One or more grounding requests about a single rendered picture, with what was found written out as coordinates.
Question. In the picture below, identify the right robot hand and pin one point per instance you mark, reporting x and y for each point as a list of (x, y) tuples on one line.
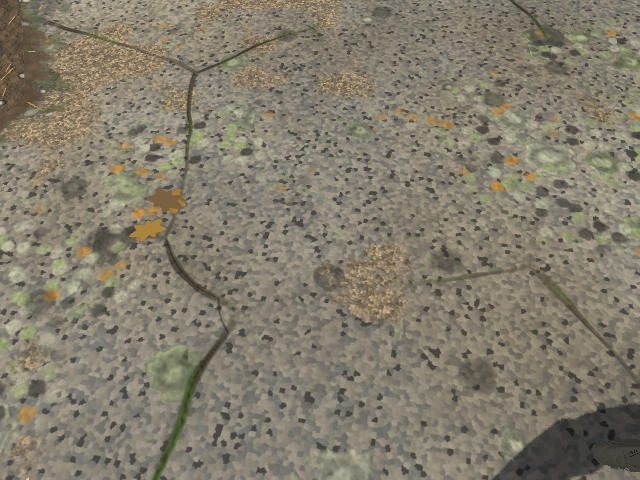
[(619, 453)]

